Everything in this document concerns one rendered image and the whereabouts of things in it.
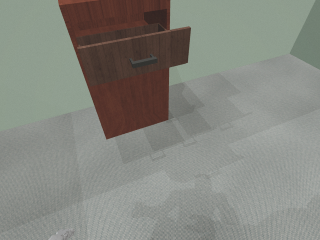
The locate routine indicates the handle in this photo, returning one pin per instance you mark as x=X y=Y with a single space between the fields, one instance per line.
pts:
x=144 y=62

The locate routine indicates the drawer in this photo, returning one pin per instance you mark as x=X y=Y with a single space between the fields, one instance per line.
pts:
x=106 y=56

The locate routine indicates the robot left hand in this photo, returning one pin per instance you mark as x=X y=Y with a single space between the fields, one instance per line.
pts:
x=63 y=234

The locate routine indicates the cabinet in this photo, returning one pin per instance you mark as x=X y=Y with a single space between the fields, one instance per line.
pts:
x=131 y=103

